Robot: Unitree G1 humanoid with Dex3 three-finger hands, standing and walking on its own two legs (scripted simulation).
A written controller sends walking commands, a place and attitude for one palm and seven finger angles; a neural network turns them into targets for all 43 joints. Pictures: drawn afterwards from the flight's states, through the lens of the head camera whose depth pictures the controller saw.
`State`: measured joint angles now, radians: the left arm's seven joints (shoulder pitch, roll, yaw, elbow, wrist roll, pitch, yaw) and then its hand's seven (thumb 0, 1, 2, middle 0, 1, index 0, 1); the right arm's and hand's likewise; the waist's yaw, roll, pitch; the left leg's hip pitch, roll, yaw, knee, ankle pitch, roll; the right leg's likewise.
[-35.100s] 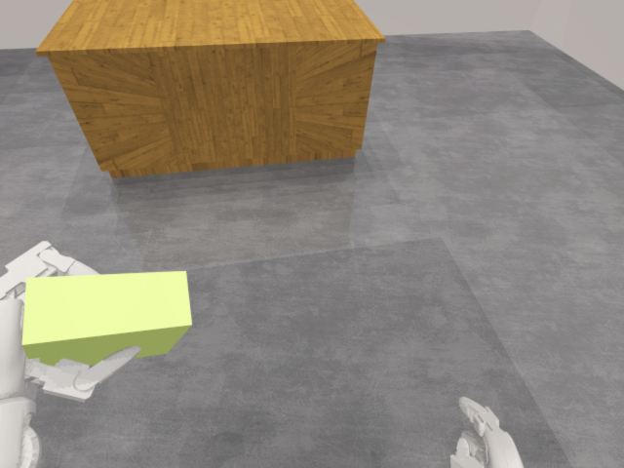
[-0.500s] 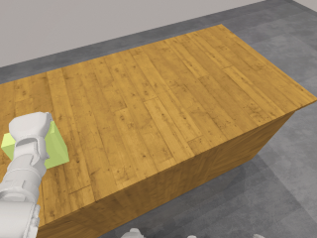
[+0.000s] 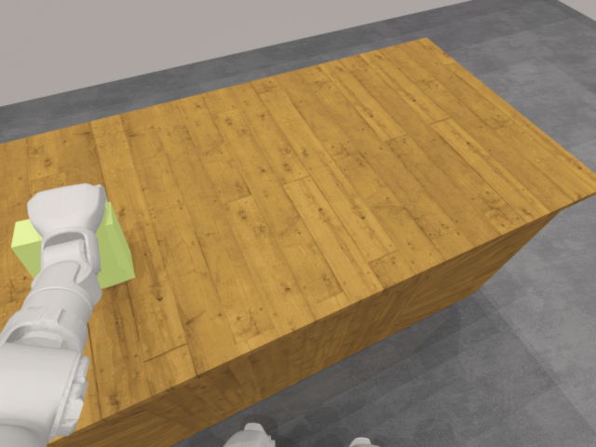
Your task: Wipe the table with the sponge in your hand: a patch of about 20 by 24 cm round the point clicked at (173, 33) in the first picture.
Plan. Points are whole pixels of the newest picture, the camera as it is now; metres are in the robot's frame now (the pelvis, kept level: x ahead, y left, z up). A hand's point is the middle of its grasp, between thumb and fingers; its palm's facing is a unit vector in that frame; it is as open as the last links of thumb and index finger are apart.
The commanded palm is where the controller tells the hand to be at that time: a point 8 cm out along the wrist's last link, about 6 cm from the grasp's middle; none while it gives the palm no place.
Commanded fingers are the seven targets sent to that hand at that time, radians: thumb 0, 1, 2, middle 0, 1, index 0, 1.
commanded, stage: slide across to the middle lane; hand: left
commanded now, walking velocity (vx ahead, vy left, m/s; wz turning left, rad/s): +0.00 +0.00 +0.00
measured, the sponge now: (85, 261) +0.38 +0.35 -0.03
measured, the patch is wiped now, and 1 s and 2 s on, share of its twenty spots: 0.60 0.70 0.85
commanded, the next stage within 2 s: wipe back along the middle lane in 0.48 s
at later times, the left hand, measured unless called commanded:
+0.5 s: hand (133, 211) +0.44 +0.27 +0.02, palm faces -0.10 +0.01 -1.00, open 9.7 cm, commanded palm +0.41 +0.24 +0.06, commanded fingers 0.00 0.10 1.30 -1.20 -1.60 -1.20 -1.60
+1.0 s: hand (144, 236) +0.40 +0.25 +0.02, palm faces -0.07 +0.00 -1.00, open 9.6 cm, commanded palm +0.36 +0.22 +0.04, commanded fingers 0.00 0.10 1.30 -1.20 -1.60 -1.20 -1.60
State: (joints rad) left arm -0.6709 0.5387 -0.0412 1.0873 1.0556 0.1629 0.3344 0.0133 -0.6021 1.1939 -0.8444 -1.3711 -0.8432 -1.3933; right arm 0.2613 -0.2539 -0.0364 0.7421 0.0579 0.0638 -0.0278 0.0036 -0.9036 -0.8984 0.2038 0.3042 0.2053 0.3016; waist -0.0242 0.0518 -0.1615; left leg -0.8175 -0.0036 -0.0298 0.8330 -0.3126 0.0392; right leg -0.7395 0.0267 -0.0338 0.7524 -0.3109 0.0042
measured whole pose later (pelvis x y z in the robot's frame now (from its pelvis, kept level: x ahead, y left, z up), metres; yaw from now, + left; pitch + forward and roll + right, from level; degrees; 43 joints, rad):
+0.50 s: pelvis +0.03 +0.00 +0.01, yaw +0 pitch +15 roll -3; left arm -0.70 0.35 -0.14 1.09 1.00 0.30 0.39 0.00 -0.53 1.15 -0.78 -1.43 -0.78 -1.45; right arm 0.21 -0.23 -0.04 0.78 0.05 0.09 0.01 0.00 -0.90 -0.90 0.20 0.30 0.20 0.30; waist -0.01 0.05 -0.17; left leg -0.68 -0.01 -0.02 0.74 -0.32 0.04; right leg -0.61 0.02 -0.02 0.65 -0.31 0.01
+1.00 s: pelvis +0.04 -0.02 +0.03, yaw +0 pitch +11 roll -2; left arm -0.46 0.28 -0.17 0.87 1.00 0.38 0.41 0.00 -0.46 1.11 -0.73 -1.46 -0.73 -1.48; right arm 0.16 -0.25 -0.04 0.74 0.07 0.15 0.01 0.00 -0.91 -0.90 0.20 0.30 0.20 0.30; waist 0.01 0.04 -0.17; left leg -0.53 0.00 -0.02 0.65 -0.31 0.02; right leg -0.46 0.03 -0.02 0.59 -0.31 -0.01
